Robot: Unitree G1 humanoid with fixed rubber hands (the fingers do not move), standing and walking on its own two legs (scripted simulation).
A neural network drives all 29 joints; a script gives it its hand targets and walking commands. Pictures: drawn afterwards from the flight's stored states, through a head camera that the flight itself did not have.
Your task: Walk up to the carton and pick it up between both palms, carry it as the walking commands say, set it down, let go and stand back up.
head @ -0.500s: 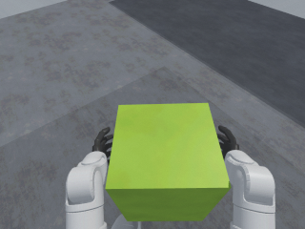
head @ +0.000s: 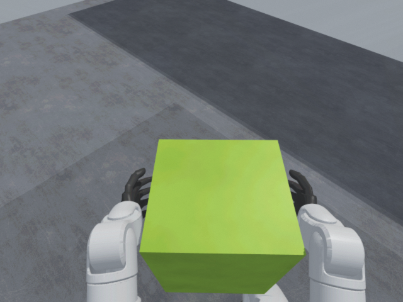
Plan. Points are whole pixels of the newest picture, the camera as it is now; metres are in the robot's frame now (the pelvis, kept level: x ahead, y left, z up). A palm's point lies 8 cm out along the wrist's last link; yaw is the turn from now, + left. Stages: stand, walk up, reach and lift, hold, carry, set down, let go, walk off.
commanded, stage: carry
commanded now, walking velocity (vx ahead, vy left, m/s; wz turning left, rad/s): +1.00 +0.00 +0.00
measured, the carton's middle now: (216, 223) +0.26 -0.01 +0.00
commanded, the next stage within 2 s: none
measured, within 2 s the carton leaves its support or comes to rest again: neither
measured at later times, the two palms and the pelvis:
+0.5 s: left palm (154, 72) +0.69 +0.14 +0.07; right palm (255, 65) +0.73 -0.16 +0.07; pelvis +0.45 -0.04 +0.00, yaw +7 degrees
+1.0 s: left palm (165, 31) +0.93 +0.13 +0.08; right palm (250, 27) +0.95 -0.18 +0.08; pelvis +0.68 -0.05 -0.01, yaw +5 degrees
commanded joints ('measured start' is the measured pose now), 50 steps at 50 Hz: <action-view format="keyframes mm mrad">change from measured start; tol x32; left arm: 1 -429 -898 -736 -74 -348 -17 -214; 50 -468 -867 -688 -2 -367 38 -251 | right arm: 1 -475 827 735 -113 391 6 282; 50 -481 839 695 -21 324 44 257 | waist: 1 20 134 -112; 9 88 197 -284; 11 67 -360 -423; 31 30 212 -368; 50 43 -26 -360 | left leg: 1 156 175 -91 -133 364 68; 8 132 175 -1 216 1059 21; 12 -693 -17 -262 1254 -93 20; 28 -89 -18 7 138 541 -15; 31 260 426 -513 134 1021 131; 38 32 253 -245 -14 288 37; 50 -106 146 -147 297 581 -4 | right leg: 1 -15 29 -72 -260 117 4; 9 651 177 -209 -382 29 -45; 11 1077 -289 626 -621 -399 -172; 14 886 -270 323 -567 298 -186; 23 726 -37 -155 -641 657 -112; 29 525 47 -183 -272 314 -46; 32 232 115 87 66 -437 8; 41 462 48 -10 -518 -127 11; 50 507 -41 55 -419 436 -6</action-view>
